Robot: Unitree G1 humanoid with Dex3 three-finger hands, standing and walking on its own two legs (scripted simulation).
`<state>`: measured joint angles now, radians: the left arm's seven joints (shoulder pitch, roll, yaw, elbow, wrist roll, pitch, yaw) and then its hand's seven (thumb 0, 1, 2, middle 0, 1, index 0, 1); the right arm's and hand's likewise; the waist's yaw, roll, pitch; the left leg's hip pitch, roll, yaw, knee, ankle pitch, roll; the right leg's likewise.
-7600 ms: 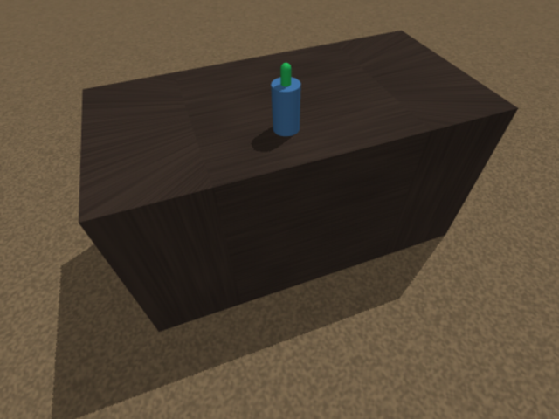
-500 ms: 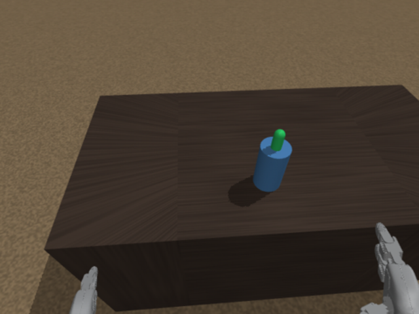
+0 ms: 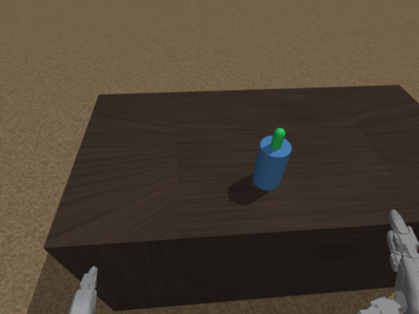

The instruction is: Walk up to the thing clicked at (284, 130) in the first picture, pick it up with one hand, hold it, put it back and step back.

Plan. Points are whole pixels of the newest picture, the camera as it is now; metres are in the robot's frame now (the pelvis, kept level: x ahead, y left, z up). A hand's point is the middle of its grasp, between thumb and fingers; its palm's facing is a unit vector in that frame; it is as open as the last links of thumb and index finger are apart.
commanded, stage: go down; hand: right
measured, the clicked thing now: (272, 157) +0.51 -0.15 -0.03
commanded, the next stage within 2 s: none
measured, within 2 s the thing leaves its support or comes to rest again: neither
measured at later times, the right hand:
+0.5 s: hand (375, 206) +0.30 -0.29 +0.07, palm faces +0.12 +0.99 -0.05, open 17.7 cm
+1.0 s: hand (378, 174) +0.37 -0.32 +0.07, palm faces +0.11 +0.99 +0.01, open 17.6 cm
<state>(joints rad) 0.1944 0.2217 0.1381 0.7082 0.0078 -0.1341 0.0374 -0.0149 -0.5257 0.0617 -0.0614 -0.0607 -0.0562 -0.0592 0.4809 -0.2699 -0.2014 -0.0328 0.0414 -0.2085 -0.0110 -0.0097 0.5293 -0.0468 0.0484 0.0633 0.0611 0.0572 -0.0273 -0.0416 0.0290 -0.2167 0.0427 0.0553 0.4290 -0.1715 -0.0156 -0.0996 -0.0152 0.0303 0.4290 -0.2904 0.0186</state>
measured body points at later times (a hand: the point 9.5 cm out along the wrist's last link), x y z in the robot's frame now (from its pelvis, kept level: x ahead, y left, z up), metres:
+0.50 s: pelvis +0.00 +0.00 -0.01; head +0.01 +0.00 +0.44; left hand +0.16 +0.26 -0.09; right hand +0.29 -0.34 +0.07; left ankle +0.04 +0.13 -0.74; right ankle -0.03 -0.13 -0.74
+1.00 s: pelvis -0.01 -0.01 -0.02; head +0.04 -0.03 +0.43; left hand +0.14 +0.25 -0.09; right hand +0.36 -0.37 +0.08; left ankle +0.04 +0.13 -0.74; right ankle -0.03 -0.13 -0.74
